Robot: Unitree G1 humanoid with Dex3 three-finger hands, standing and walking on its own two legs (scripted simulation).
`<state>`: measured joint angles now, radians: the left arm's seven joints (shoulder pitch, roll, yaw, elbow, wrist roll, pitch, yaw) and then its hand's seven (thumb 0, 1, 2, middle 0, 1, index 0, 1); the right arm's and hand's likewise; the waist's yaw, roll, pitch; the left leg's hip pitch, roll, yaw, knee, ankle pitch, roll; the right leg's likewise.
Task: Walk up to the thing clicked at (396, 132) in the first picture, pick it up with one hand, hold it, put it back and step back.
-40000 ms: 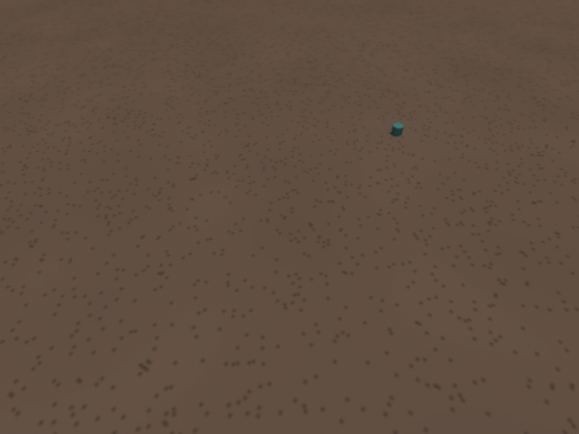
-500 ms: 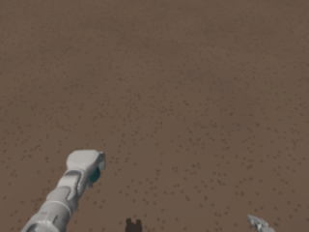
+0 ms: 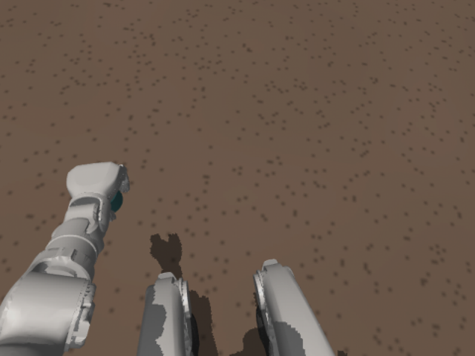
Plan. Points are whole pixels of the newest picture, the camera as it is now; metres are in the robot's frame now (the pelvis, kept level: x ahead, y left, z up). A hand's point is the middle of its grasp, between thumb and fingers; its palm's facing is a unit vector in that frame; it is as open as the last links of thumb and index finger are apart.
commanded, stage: crouch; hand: left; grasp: from above
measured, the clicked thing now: (103, 196) +0.45 +0.22 -0.14
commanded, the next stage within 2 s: lower in 1.24 s
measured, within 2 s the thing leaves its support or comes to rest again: neither
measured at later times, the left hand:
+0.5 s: hand (128, 207) +0.48 +0.22 -0.29, palm faces -0.45 -0.02 -0.89, open 7.7 cm
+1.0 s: hand (134, 207) +0.50 +0.22 -0.35, palm faces -0.45 -0.03 -0.89, open 7.7 cm
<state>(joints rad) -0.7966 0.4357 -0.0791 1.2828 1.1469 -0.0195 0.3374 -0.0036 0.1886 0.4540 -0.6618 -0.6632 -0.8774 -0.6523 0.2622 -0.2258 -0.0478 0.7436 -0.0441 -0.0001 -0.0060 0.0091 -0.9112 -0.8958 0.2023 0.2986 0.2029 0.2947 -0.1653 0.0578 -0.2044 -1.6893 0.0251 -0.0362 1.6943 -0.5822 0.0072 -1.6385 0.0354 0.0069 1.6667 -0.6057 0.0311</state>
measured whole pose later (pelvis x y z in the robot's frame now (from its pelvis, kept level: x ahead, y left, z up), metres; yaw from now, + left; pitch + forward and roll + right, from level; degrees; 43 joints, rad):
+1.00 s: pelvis -0.01 -0.01 -0.20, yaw -5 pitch +35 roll -7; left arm -1.09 0.72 0.02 1.52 1.22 -0.11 0.36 -0.02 0.22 0.40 -0.66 -0.65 -0.87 -0.64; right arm 0.18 -0.25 0.10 0.73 -0.13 -0.03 0.10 0.00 -0.91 -0.90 0.20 0.30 0.20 0.29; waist -0.28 -0.01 -0.06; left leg -2.29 0.03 -0.14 2.34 -0.67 -0.02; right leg -2.22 0.07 -0.08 2.28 -0.68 0.03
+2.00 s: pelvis -0.01 +0.00 -0.23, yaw -10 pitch +32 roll -11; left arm -1.13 0.88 0.05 1.63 1.24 -0.12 0.46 0.00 0.21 0.45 -0.63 -0.68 -0.84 -0.70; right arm 0.16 -0.28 0.23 0.67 -0.18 -0.10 0.15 0.00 -0.91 -0.89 0.20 0.30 0.20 0.30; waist -0.36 -0.08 0.08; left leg -2.37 0.03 -0.22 2.49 -0.70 -0.02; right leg -2.27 0.09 -0.14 2.37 -0.69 0.05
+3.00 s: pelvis -0.01 +0.00 -0.23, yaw -13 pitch +29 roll -14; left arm -1.16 1.00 0.03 1.73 1.23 -0.14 0.57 -0.01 0.24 0.37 -0.67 -0.63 -0.89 -0.62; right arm 0.11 -0.33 0.34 0.62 -0.22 -0.20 0.21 0.00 -0.92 -0.90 0.20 0.30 0.20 0.30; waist -0.42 -0.15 0.17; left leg -2.35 0.03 -0.27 2.53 -0.72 -0.02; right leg -2.24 0.11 -0.18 2.36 -0.68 0.06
